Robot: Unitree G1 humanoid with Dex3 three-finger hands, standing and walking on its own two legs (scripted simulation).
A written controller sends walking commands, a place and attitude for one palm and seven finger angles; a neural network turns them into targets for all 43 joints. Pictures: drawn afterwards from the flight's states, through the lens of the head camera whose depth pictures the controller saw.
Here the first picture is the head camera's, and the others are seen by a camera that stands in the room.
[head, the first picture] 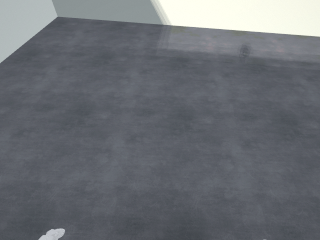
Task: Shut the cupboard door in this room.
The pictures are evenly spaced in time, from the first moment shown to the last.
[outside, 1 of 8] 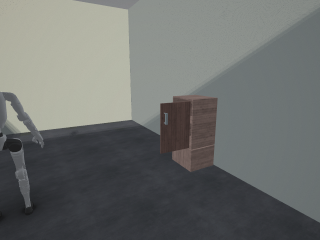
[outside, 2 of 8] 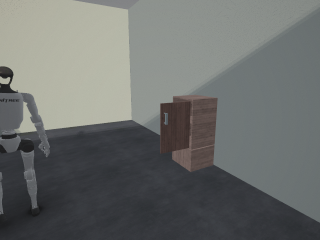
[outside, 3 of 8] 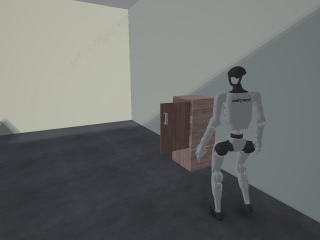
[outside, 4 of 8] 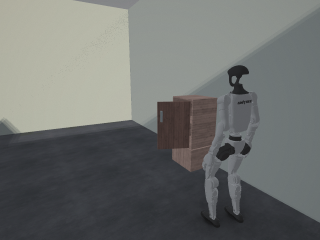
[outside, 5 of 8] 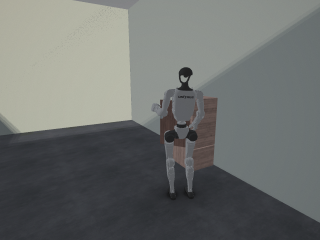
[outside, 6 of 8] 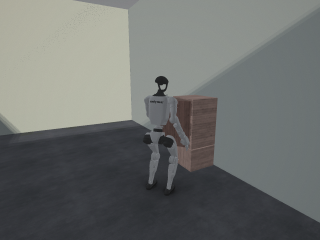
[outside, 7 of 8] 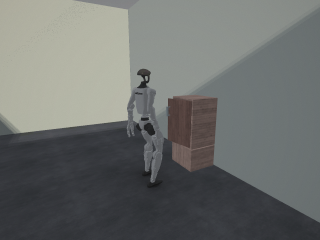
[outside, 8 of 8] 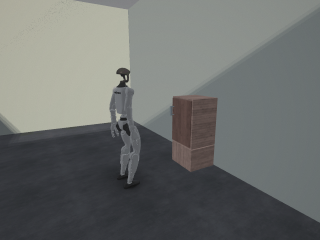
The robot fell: no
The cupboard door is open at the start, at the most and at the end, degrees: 88 88 0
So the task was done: yes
